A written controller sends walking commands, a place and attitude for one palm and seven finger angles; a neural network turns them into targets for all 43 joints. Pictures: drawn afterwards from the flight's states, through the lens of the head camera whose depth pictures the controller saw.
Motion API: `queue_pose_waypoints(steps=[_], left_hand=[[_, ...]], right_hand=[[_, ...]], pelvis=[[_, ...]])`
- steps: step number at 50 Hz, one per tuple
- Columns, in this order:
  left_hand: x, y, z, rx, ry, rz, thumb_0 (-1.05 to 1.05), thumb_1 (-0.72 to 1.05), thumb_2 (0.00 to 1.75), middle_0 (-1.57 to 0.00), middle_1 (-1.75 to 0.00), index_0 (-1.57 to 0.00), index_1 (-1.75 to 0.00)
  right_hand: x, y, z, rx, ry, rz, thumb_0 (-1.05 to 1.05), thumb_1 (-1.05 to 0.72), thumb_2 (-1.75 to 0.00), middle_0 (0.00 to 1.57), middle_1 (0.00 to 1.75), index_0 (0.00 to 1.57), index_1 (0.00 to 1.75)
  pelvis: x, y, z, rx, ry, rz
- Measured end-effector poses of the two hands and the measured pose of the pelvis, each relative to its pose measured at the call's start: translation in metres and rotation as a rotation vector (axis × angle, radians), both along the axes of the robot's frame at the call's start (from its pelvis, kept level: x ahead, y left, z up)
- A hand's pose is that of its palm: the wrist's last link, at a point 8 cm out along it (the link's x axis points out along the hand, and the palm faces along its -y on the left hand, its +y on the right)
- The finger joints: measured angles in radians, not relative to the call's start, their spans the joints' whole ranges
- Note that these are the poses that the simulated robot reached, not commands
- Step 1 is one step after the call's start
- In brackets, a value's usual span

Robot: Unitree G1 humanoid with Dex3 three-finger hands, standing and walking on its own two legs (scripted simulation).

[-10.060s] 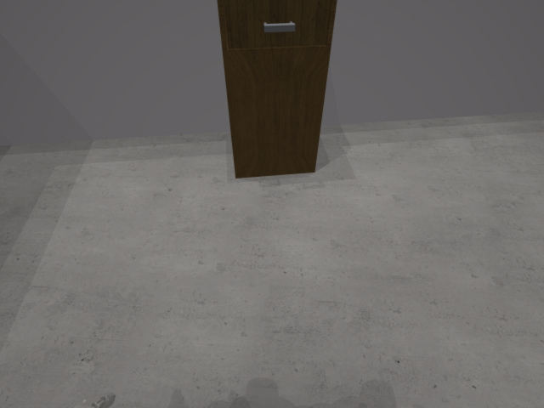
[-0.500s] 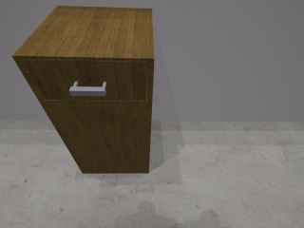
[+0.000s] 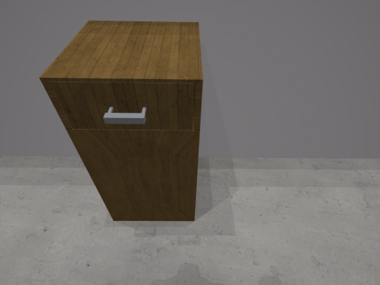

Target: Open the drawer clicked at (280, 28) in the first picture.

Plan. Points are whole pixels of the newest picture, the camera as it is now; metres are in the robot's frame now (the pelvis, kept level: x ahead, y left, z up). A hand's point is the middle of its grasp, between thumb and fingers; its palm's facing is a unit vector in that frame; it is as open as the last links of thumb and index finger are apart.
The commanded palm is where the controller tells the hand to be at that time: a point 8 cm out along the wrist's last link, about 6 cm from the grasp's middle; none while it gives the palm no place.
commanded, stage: look again from close up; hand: left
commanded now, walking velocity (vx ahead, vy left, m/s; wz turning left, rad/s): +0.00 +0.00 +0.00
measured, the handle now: (126, 114) +0.57 +0.23 +0.03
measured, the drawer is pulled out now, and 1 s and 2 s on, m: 0.00 0.00 0.00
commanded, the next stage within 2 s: raise the hand with hooked fingers in 0.48 s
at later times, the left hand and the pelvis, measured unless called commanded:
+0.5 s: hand out of the picture +0.02 +0.14 -0.18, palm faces +0.04 -0.99 -0.15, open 7.4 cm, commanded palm none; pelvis +0.03 -0.01 +0.00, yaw +0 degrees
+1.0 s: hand (138, 245) +0.22 +0.13 -0.05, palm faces -0.07 -0.34 -0.94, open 8.5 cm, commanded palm +0.19 +0.18 +0.01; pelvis +0.03 -0.03 -0.02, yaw -4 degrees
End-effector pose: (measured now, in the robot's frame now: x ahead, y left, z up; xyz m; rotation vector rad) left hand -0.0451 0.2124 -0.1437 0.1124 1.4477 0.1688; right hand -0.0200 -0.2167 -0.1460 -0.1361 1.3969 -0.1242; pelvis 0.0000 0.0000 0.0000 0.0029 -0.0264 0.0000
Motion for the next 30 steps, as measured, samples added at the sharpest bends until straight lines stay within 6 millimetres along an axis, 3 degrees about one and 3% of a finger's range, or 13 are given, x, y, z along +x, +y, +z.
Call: queue_pose_waypoints(steps=[6,13,30], left_hand=[[0.011,-0.013,-0.002,-0.023,-0.01,-0.003,0.0,0.91,0.9,-0.2,-0.3,-0.2,-0.3],[0.036,-0.025,-0.005,-0.041,-0.043,-0.019,0.0,0.91,0.9,-0.2,-0.3,-0.2,-0.3],[0.057,-0.02,-0.004,-0.016,-0.056,-0.015,0.01,0.91,0.9,-0.2,-0.3,-0.2,-0.3]], right_hand=[[-0.005,0.004,-0.001,0.013,0.03,-0.014,0.01,-0.91,-0.9,0.2,0.3,0.2,0.29],[0.004,0.007,0.0,0.021,0.028,-0.025,0.0,-0.91,-0.9,0.2,0.3,0.2,0.29],[0.036,0.001,-0.001,0.008,0.001,-0.014,0.01,-0.92,-0.9,0.2,0.3,0.2,0.29]], pelvis=[[0.006,-0.003,0.0,0.001,0.006,-0.002],[0.015,-0.007,0.0,0.001,0.01,-0.006],[0.032,-0.01,0.001,-0.007,0.007,-0.008]])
